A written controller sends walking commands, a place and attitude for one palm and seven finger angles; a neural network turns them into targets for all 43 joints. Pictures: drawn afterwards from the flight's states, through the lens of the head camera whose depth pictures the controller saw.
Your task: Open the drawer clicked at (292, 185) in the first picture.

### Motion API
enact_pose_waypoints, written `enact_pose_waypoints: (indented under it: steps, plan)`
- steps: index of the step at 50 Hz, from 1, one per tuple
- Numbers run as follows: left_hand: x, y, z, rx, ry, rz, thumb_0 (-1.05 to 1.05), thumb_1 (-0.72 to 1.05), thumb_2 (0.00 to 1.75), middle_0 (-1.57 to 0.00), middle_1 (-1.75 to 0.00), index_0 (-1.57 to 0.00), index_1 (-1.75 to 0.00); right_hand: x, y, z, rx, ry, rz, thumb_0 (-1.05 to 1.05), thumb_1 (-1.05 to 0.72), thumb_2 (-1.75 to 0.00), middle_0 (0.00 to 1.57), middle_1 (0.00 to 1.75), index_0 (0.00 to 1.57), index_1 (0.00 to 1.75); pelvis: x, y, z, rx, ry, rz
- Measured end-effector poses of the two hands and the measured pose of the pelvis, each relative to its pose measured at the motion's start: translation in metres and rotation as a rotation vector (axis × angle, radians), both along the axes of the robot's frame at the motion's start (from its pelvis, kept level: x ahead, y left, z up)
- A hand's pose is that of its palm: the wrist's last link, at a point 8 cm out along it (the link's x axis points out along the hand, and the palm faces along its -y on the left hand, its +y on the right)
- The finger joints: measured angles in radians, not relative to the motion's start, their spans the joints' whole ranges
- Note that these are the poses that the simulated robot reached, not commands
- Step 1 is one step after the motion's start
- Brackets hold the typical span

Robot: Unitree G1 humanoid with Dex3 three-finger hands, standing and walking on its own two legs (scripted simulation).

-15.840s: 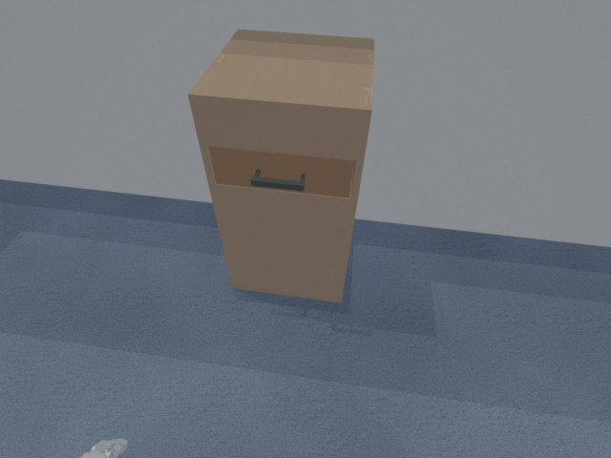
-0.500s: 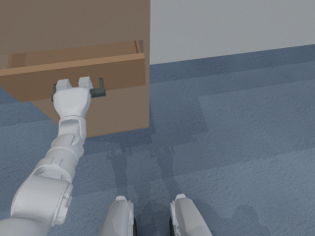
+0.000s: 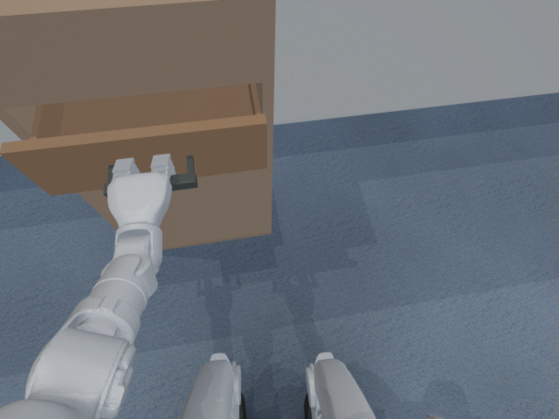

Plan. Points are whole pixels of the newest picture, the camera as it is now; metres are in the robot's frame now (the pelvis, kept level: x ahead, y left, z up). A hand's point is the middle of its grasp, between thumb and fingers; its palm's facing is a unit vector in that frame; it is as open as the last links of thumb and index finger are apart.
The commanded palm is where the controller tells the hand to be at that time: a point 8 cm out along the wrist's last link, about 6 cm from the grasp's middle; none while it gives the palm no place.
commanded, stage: pull the drawer open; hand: left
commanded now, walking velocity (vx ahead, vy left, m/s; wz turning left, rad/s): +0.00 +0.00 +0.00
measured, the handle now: (151, 176) +0.49 +0.20 -0.04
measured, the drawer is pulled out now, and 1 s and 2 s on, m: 0.08 0.11 0.13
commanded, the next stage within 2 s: none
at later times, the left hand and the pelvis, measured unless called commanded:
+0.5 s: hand (153, 218) +0.42 +0.20 -0.06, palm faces -0.03 -0.02 -1.00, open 5.4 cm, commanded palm +0.39 +0.18 -0.02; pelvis +0.00 +0.00 +0.00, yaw +0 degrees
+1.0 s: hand (153, 226) +0.41 +0.19 -0.06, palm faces -0.03 -0.01 -1.00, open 5.4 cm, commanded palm +0.37 +0.18 -0.02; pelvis +0.00 +0.00 +0.01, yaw +0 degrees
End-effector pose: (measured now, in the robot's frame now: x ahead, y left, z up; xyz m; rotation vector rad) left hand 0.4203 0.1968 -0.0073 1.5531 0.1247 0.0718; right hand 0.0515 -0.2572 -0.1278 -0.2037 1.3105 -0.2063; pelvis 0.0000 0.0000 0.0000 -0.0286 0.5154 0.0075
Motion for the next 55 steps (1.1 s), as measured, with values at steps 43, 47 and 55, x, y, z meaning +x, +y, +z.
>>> enact_pose_waypoints:
  steps: [43,47,55]
  plan:
    - [-0.024,-0.003,0.0,0.003,-0.011,-0.002,0.0,0.8,0.82,-0.35,-1.35,-0.37,-1.35,0.02,0.005,0.004,0.011,-0.039,0.02,0.0,-0.91,-0.9,0.2,0.3,0.2,0.3,0.002,0.002,0.005,0.002,-0.021,0.004]
    - [-0.027,-0.004,0.0,0.003,-0.005,0.001,0.0,0.8,0.82,-0.35,-1.35,-0.37,-1.35,0.022,0.005,0.004,0.014,-0.044,0.018,0.0,-0.91,-0.9,0.2,0.3,0.2,0.3,0.002,0.001,0.006,0.002,-0.023,0.002]
    - [-0.032,-0.005,0.0,0.002,-0.003,0.004,0.01,0.8,0.82,-0.35,-1.35,-0.37,-1.35,0.028,0.005,0.005,0.017,-0.052,0.028,0.0,-0.91,-0.9,0.2,0.3,0.2,0.3,0.004,0.0,0.008,0.005,-0.027,0.005]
